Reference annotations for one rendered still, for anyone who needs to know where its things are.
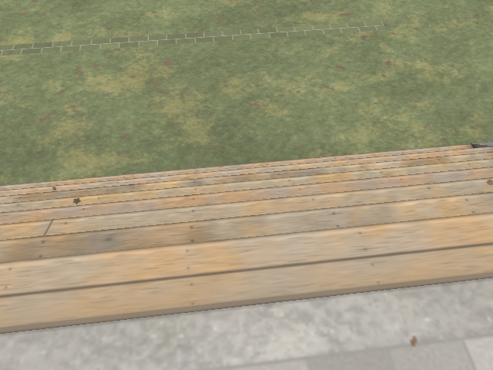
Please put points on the stairs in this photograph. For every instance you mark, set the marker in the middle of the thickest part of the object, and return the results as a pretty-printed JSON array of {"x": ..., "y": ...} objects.
[{"x": 112, "y": 213}]

